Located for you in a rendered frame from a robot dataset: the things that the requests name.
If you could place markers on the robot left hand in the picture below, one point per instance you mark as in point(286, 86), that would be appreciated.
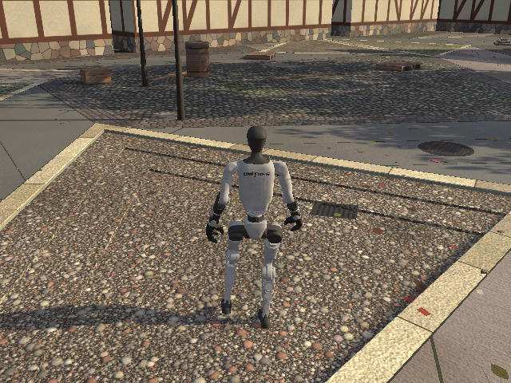
point(210, 231)

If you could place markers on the left robot forearm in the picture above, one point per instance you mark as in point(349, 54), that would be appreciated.
point(216, 212)

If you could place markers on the left robot upper arm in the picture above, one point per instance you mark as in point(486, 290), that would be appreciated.
point(226, 183)

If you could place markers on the right robot forearm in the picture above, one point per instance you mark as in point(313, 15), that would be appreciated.
point(294, 209)

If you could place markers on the right robot upper arm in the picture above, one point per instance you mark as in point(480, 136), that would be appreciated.
point(285, 181)

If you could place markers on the robot right foot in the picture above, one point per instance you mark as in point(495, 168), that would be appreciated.
point(265, 322)

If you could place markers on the robot head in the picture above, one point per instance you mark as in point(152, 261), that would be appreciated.
point(256, 140)

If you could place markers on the robot right hand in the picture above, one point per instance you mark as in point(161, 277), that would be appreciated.
point(298, 225)

